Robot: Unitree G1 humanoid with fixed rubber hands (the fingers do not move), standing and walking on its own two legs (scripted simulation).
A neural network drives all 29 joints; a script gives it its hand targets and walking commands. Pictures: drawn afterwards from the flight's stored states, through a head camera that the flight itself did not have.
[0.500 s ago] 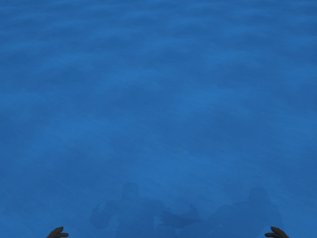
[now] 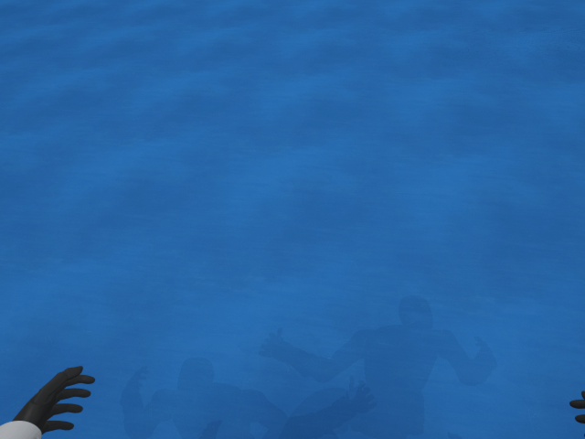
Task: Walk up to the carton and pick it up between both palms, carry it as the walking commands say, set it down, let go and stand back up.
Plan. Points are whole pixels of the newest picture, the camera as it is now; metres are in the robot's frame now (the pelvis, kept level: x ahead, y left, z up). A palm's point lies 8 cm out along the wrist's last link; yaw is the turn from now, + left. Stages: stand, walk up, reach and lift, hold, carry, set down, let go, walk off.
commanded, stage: walk up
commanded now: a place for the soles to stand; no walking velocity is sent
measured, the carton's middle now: out of the picture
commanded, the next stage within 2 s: none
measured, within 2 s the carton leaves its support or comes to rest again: neither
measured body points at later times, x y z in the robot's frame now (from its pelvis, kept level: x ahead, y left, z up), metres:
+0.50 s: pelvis +0.11 -0.12 +0.01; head +0.14 -0.10 +0.46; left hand +0.51 +0.01 -0.03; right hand -0.07 -0.48 -0.02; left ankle +0.10 +0.06 -0.73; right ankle +0.10 -0.32 -0.70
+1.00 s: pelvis +0.28 -0.29 +0.02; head +0.30 -0.26 +0.47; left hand +0.66 -0.26 -0.06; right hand -0.01 -0.57 -0.01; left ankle +0.37 -0.22 -0.73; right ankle +0.14 -0.41 -0.66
